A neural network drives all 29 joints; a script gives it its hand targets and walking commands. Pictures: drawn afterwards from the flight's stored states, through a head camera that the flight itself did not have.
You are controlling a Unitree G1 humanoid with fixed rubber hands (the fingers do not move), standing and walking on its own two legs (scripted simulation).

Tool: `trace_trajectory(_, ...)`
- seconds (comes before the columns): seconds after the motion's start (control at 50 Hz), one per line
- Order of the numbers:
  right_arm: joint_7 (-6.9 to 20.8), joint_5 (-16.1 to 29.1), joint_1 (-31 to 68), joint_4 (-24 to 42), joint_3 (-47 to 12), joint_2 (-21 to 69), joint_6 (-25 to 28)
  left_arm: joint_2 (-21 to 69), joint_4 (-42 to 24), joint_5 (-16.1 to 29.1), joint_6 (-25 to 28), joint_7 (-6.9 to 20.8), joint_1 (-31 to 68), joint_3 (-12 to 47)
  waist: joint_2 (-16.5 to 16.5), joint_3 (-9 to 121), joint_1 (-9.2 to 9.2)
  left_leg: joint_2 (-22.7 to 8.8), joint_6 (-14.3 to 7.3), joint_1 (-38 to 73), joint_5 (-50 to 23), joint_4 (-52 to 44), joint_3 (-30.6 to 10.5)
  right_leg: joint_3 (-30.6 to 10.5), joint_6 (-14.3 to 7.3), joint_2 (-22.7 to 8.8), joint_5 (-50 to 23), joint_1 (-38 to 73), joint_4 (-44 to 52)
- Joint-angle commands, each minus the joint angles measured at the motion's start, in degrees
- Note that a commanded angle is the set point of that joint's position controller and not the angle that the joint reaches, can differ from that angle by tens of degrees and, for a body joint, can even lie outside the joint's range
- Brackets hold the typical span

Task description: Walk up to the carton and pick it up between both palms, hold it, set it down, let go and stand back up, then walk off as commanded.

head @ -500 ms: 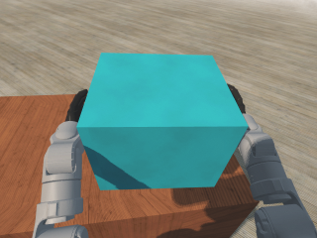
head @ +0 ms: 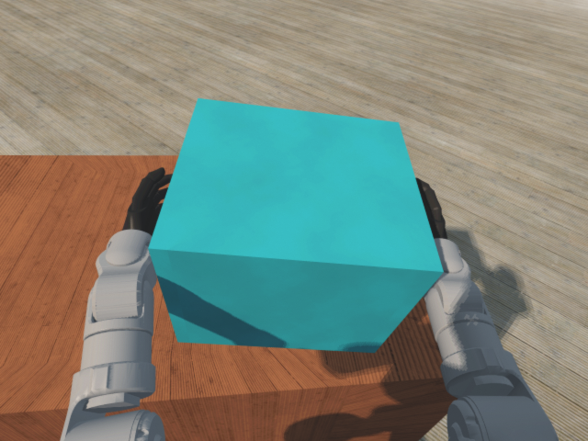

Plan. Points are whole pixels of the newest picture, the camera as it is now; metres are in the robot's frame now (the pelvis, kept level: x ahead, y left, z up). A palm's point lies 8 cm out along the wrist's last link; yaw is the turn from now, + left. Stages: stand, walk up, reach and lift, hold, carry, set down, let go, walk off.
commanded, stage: set down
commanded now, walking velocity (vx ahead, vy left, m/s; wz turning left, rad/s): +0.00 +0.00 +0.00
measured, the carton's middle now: (289, 230) +0.39 +0.02 +0.10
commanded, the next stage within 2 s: none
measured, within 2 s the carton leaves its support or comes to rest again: neither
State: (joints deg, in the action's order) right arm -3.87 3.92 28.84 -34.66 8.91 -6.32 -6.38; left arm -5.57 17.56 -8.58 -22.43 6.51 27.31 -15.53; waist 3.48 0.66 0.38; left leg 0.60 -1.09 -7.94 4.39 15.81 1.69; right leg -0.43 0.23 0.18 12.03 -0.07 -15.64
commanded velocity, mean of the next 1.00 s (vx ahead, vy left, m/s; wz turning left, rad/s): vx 0.00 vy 0.00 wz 0.00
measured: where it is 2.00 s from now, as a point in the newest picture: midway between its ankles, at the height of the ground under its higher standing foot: outside the picture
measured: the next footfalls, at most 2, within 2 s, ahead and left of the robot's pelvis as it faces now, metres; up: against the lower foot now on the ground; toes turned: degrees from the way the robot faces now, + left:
none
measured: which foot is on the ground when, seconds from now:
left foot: down 0.00-1.00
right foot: down 0.00-1.00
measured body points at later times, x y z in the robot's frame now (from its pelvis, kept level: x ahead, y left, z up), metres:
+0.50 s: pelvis +0.01 -0.01 +0.00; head -0.01 +0.00 +0.45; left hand +0.37 +0.19 +0.12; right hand +0.38 -0.20 +0.11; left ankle +0.05 +0.10 -0.75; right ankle -0.03 -0.12 -0.75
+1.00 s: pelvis +0.01 +0.00 +0.00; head +0.02 +0.02 +0.45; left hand +0.39 +0.20 +0.07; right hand +0.39 -0.19 +0.07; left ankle +0.05 +0.10 -0.75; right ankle -0.03 -0.12 -0.75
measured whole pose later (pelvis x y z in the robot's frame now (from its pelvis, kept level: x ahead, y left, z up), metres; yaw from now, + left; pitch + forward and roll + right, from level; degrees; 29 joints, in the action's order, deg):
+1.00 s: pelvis +0.01 +0.00 +0.00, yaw -1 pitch +2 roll +0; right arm -4.2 -1.7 27.0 -44.3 12.6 -6.2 7.4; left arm -6.0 40.7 -6.8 -0.7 3.7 30.3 -12.7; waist 3.0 2.2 2.7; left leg -0.2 -0.6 -14.0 5.2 16.9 2.5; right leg -1.2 0.0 0.8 11.9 -6.0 -15.7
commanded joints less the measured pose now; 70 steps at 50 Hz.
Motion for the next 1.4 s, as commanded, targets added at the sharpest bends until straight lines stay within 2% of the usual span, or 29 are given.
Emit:
trace_trajectory(0.0,6.7,3.1,47.0,24.7,-21.5,25.6,10.7,29.4,-13.9,7.8,7.7,2.0,35.5,29.9,-6.2,30.5,-1.66,-0.8,3.9,26.8,-18.5,5.0,0.9,4.6,1.4,3.2,-13.3,-9.5,2.2)
trace_trajectory(0.02,6.5,2.9,45.9,27.0,-22.6,25.7,11.4,30.2,-15.7,8.8,8.8,1.1,35.1,32.4,-5.3,33.8,-2.73,-0.6,3.8,27.9,-19.3,5.4,0.2,4.5,1.4,3.3,-16.3,-9.2,2.4)
trace_trajectory(0.06,6.6,4.2,44.0,30.9,-26.1,27.4,11.7,31.5,-18.7,9.8,9.9,-0.1,32.1,34.6,-5.8,38.8,-0.67,-0.9,4.3,30.2,-25.3,7.3,-0.3,3.8,1.3,3.4,-20.9,-8.9,1.7)
trace_trajectory(0.1,5.8,5.7,41.5,32.5,-27.9,26.8,11.4,31.2,-20.4,9.8,10.1,-0.8,29.9,36.0,-6.4,39.0,-1.03,-0.3,4.6,30.6,-28.9,8.4,-1.3,2.8,1.7,3.1,-25.6,-8.2,1.0)
trace_trajectory(0.12,5.7,5.8,40.5,32.8,-28.8,26.6,11.0,29.9,-18.6,9.2,10.0,-0.7,27.7,34.4,-4.3,39.5,0.46,-0.4,3.9,29.8,-28.6,8.0,-1.2,2.4,1.8,3.0,-27.7,-6.5,1.1)
trace_trajectory(0.14,5.7,4.9,37.2,30.8,-28.6,25.9,10.1,29.8,-19.6,9.9,9.8,-0.7,27.7,35.2,-4.7,38.0,-1.52,-0.4,4.1,29.5,-27.9,7.9,-1.2,2.9,2.0,2.7,-27.8,-7.7,0.9)
trace_trajectory(0.16,5.6,4.8,36.8,29.5,-28.2,26.1,9.7,28.7,-18.1,8.9,9.4,-0.3,27.1,33.5,-3.3,35.4,-0.39,0.0,3.6,27.4,-24.9,6.9,-1.1,2.5,2.0,2.6,-26.0,-6.5,1.3)
trace_trajectory(0.22,5.3,4.2,34.9,24.1,-26.2,25.2,8.0,24.3,-14.2,6.8,7.6,1.6,28.8,27.4,-3.7,26.0,-0.49,0.5,2.0,20.8,-14.6,4.0,0.2,1.9,2.7,1.4,-22.6,-6.6,1.7)
trace_trajectory(0.24,5.4,4.8,35.8,23.4,-26.6,26.0,7.8,24.3,-12.4,5.6,6.8,1.9,26.7,25.2,-3.5,24.2,1.33,0.6,1.3,19.1,-13.9,4.1,0.1,1.3,2.7,1.1,-24.3,-5.8,0.8)
trace_trajectory(0.32,4.7,3.4,38.0,24.2,-26.8,27.6,7.5,24.2,-8.9,4.2,6.2,4.1,26.6,21.1,-1.1,22.4,2.85,0.9,0.6,16.1,-10.5,2.5,1.2,0.8,3.6,0.5,-25.7,-4.0,1.0)
trace_trajectory(0.34,4.4,3.2,38.2,24.6,-25.8,27.7,7.8,25.3,-9.3,3.9,6.4,4.3,27.1,22.2,-1.8,23.2,1.96,0.9,0.9,16.8,-11.6,2.7,1.2,1.0,3.6,0.7,-26.0,-3.9,1.1)
trace_trajectory(0.38,4.7,2.6,41.4,26.9,-27.5,29.0,9.0,24.7,-9.2,3.6,7.4,4.1,27.8,20.0,-1.3,25.4,5.16,1.2,0.8,14.9,-13.1,3.3,1.7,0.8,3.8,0.8,-28.9,-2.0,-0.3)
trace_trajectory(0.4,4.5,1.5,38.9,25.1,-26.6,28.6,8.9,25.0,-8.6,3.6,7.7,4.4,26.8,20.0,-0.7,23.5,3.50,1.0,0.6,14.9,-11.7,2.6,1.2,1.1,4.2,0.4,-28.9,-2.9,0.0)
trace_trajectory(0.5,4.9,-2.3,39.7,20.6,-22.1,28.9,11.1,25.4,-6.7,3.2,10.1,4.7,31.4,20.5,-0.9,24.7,2.60,0.7,1.0,15.1,-9.5,2.6,2.6,1.9,3.9,0.7,-22.9,-3.6,0.2)
trace_trajectory(0.52,4.9,-3.5,39.7,18.6,-19.7,27.4,11.4,25.5,-4.0,3.2,10.3,4.9,31.2,20.6,0.0,22.8,0.92,0.4,1.0,15.1,-8.2,1.7,2.2,2.6,3.7,0.7,-20.0,-5.0,0.8)
trace_trajectory(0.66,5.5,-6.9,40.6,15.1,-17.0,29.2,15.6,28.3,0.9,4.0,17.0,3.8,35.6,23.6,-1.9,28.3,-0.17,0.1,2.1,15.8,-10.0,2.7,2.1,3.1,3.2,0.7,-19.9,-5.0,0.2)
trace_trajectory(0.78,6.7,-7.4,40.1,10.1,-15.4,30.2,19.3,32.0,4.4,4.1,22.9,1.8,37.4,26.6,-6.9,35.0,0.10,-0.9,4.5,21.5,-18.9,5.2,1.8,4.2,1.5,1.8,-18.8,-9.7,0.6)
trace_trajectory(0.8,6.9,-8.2,40.1,8.5,-15.0,29.8,19.4,30.0,8.2,3.7,23.2,2.0,37.6,24.5,-6.0,33.7,1.67,-1.1,4.2,20.3,-18.8,5.5,2.0,4.1,1.6,1.6,-19.3,-10.0,0.4)
trace_trajectory(0.82,7.2,-7.5,39.4,8.1,-14.8,29.5,20.1,31.3,7.9,3.7,24.3,1.6,36.4,25.5,-7.0,36.0,0.87,-1.1,5.1,21.6,-21.9,6.0,1.5,4.2,1.2,2.0,-20.2,-10.1,0.3)
trace_trajectory(0.88,7.2,-6.5,40.2,9.8,-18.6,32.1,20.5,30.2,11.2,2.6,25.7,1.7,33.0,21.9,-3.0,33.1,4.27,-0.4,3.7,17.2,-20.8,5.2,2.4,2.6,2.1,1.4,-25.1,-4.8,-0.3)
trace_trajectory(0.96,8.6,-7.1,39.9,5.9,-15.8,29.7,20.9,31.3,12.3,2.4,26.7,0.7,33.7,22.4,-3.8,30.6,3.78,-1.6,4.6,20.1,-21.2,4.5,1.7,4.4,0.6,2.4,-16.7,-10.3,1.5)
trace_trajectory(1.0,8.9,-6.3,39.7,6.3,-16.9,30.3,21.4,31.7,12.3,2.0,27.5,0.3,33.8,22.1,-2.7,32.2,5.18,-1.6,4.7,20.1,-23.3,4.9,2.0,3.9,0.3,2.8,-17.5,-10.1,1.6)
trace_trajectory(1.06,9.0,-7.8,39.8,5.5,-16.1,31.2,22.3,31.9,14.3,3.2,29.8,0.1,36.5,23.0,-2.4,34.3,3.87,-1.2,4.1,16.7,-20.1,4.7,1.9,3.3,0.7,2.1,-18.1,-10.0,1.1)
trace_trajectory(1.12,9.1,-8.4,41.9,4.5,-16.0,33.4,23.0,31.8,17.1,3.6,31.7,0.0,39.6,22.7,-1.4,33.6,4.39,-0.8,3.4,13.1,-15.6,4.0,2.8,2.6,1.1,1.2,-16.6,-10.2,1.0)
trace_trajectory(1.14,9.0,-9.8,41.0,2.2,-13.1,32.0,22.9,32.7,18.4,3.3,32.3,0.3,41.2,23.6,-2.5,32.7,2.08,-1.0,3.6,12.6,-14.1,3.4,2.2,3.0,0.8,1.0,-15.2,-11.0,1.2)
trace_trajectory(1.18,9.1,-10.3,40.7,0.8,-13.4,32.5,23.2,30.9,21.0,3.2,33.3,0.7,41.8,21.7,-3.6,32.7,3.37,-1.5,3.6,12.9,-12.9,3.5,2.5,3.2,0.6,0.8,-12.4,-12.4,1.3)
trace_trajectory(1.26,8.6,-13.3,38.5,-2.7,-11.1,35.0,24.5,32.5,24.2,3.6,37.2,0.9,44.3,22.5,-3.2,36.1,0.58,-0.9,3.5,10.4,-14.6,4.5,2.5,2.5,1.2,0.3,-18.1,-10.8,0.1)
trace_trajectory(1.36,8.9,-13.7,39.9,-5.2,-10.6,35.8,26.4,31.9,30.3,3.4,42.1,0.6,44.2,21.4,-4.4,40.3,1.57,-1.2,3.7,8.4,-15.8,6.2,2.1,2.3,1.0,0.0,-19.6,-11.7,-1.1)
trace_trajectory(1.38,8.6,-15.1,38.6,-8.6,-9.2,34.1,26.2,30.5,33.4,3.0,42.2,1.1,44.0,20.2,-3.8,36.5,0.23,-1.3,3.9,6.6,-15.0,6.1,1.7,2.3,1.3,-0.3,-19.7,-12.3,-1.6)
